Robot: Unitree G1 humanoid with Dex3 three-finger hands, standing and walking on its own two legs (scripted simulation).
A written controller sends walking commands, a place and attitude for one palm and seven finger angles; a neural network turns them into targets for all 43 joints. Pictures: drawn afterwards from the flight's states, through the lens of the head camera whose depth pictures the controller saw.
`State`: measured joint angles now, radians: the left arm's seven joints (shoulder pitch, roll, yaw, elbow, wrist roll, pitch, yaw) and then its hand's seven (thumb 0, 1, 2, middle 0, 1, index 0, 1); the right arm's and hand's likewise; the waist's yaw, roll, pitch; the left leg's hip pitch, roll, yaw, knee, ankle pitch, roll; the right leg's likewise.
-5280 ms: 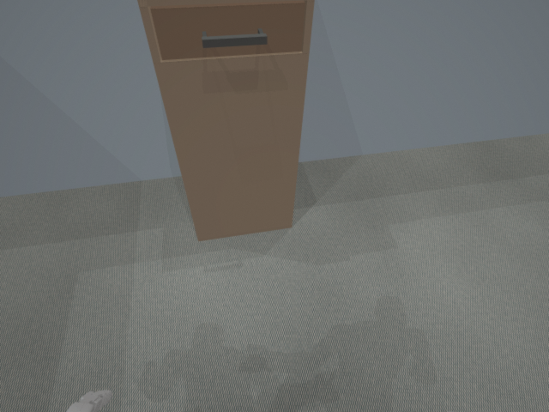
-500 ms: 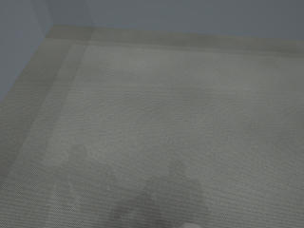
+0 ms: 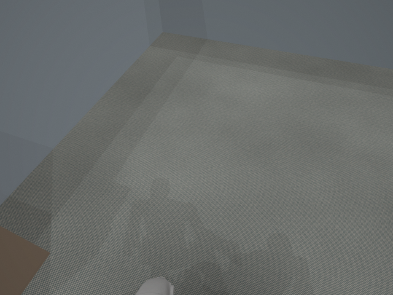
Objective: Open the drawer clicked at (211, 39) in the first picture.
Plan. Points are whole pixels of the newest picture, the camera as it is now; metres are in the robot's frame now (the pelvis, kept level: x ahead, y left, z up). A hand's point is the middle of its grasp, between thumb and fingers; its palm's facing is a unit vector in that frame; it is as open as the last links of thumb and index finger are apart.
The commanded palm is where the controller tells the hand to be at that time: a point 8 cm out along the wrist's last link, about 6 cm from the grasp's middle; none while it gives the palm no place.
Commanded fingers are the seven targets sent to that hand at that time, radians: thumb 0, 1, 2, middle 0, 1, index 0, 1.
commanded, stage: turn to face it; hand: left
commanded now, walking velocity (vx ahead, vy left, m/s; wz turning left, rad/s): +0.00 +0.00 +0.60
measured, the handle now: out of the picture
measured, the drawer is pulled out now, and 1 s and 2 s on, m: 0.00 0.00 0.00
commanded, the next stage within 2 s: take the last steps up to it in 1.90 s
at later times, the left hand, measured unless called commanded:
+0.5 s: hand out of the picture +0.07 +0.30 -0.16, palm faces +0.29 -0.93 -0.24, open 7.4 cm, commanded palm none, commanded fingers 0.00 0.90 0.90 -0.20 -0.30 -0.20 -0.30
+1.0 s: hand out of the picture -0.02 +0.22 -0.14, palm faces +0.55 -0.78 -0.29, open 7.4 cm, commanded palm none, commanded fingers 0.00 0.90 0.90 -0.20 -0.30 -0.20 -0.30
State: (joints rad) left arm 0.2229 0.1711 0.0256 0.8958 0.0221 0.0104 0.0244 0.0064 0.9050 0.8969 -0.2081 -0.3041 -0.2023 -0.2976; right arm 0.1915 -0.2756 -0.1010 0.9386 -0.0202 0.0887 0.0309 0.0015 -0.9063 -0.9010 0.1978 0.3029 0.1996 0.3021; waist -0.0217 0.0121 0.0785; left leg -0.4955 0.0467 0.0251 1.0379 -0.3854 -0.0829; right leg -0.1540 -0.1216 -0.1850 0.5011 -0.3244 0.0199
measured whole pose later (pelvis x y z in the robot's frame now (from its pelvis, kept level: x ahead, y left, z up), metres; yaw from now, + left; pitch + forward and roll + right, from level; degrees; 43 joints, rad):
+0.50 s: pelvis +0.01 +0.06 +0.00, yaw +16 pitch +1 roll -2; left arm 0.12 0.26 0.07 0.88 0.01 0.06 0.02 0.01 0.90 0.90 -0.20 -0.30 -0.20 -0.30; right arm 0.21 -0.20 -0.05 0.91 -0.02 0.03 0.01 0.00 -0.90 -0.90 0.20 0.30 0.21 0.30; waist -0.02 -0.02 0.07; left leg -0.25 -0.07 -0.06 0.46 -0.22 0.07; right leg -0.48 -0.08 0.01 1.01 -0.37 0.11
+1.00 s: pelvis +0.02 +0.01 +0.00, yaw +35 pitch -1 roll +2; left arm 0.22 0.18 0.02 0.88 0.02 0.01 0.03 0.01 0.90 0.90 -0.21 -0.30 -0.20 -0.30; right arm 0.22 -0.28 -0.10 0.95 -0.02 0.09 0.03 0.00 -0.91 -0.90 0.20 0.30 0.20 0.30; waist -0.03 0.03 0.08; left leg -0.49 0.03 -0.01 1.09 -0.39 -0.08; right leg -0.15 -0.10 -0.18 0.50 -0.32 0.00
